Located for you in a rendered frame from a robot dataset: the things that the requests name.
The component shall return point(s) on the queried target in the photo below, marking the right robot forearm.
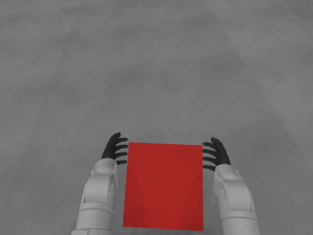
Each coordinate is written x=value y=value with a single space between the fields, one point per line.
x=236 y=206

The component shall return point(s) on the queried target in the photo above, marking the left robot hand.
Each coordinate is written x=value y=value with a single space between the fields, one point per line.
x=110 y=151

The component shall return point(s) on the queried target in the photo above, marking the right robot hand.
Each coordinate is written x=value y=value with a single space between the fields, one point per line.
x=220 y=154

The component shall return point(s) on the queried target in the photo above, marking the left robot forearm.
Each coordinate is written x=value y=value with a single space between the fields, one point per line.
x=98 y=200

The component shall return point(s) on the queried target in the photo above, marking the carton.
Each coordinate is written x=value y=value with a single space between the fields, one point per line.
x=164 y=187

